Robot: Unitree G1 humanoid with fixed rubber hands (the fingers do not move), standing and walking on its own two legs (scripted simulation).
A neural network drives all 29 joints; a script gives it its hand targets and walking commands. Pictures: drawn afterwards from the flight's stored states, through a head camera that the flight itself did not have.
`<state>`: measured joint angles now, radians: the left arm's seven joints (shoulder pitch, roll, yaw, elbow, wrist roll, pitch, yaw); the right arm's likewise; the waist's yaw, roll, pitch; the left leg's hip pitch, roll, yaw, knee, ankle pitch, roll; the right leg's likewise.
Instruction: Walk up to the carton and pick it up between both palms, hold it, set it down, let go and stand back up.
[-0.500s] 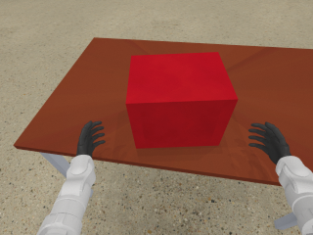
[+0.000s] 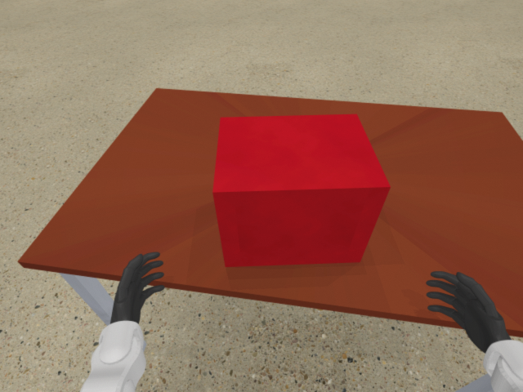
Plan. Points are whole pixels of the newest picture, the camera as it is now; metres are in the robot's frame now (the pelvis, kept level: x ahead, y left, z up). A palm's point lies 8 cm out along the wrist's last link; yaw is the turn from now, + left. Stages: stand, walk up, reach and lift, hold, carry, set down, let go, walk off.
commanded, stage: set down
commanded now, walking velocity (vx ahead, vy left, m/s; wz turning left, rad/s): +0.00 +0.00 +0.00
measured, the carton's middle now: (291, 190) +0.52 +0.02 +0.01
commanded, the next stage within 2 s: none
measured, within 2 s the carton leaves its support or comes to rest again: neither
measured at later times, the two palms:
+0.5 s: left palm (133, 336) +0.20 +0.23 +0.01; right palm (503, 373) +0.22 -0.29 +0.00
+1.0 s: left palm (129, 354) +0.18 +0.23 -0.01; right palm (477, 390) +0.20 -0.25 -0.02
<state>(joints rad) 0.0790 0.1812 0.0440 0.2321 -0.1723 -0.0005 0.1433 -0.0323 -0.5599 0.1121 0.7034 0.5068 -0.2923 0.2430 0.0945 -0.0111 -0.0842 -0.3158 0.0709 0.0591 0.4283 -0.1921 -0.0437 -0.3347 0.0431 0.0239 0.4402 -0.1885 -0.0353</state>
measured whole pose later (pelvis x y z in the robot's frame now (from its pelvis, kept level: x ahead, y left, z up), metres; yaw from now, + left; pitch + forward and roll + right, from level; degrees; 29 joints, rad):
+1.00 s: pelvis +0.01 +0.01 +0.00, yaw +0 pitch +1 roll +0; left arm 0.30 0.15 0.01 0.14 -0.10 0.07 0.15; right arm 0.25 -0.45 0.05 0.49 0.31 -0.18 0.22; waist 0.06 -0.03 -0.04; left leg -0.22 0.05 0.04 0.42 -0.21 -0.03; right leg -0.23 0.03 0.02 0.44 -0.21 -0.03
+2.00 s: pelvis +0.02 +0.02 +0.00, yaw +1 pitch +0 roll +0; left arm 0.30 0.17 0.01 0.27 -0.06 0.14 0.07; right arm 0.26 -0.22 0.02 0.60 0.04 -0.18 0.06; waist 0.06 -0.03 0.04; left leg -0.17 0.03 0.04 0.39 -0.22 -0.02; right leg -0.18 0.02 0.02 0.39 -0.21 -0.02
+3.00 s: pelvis +0.03 +0.02 +0.00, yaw +1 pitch +0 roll +0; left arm 0.26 0.34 0.01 0.61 0.03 0.02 0.02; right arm 0.20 -0.34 0.01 0.76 -0.03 -0.05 0.02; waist 0.06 -0.03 0.00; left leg -0.16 0.03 0.04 0.39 -0.23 -0.01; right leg -0.17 0.01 0.02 0.40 -0.23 -0.01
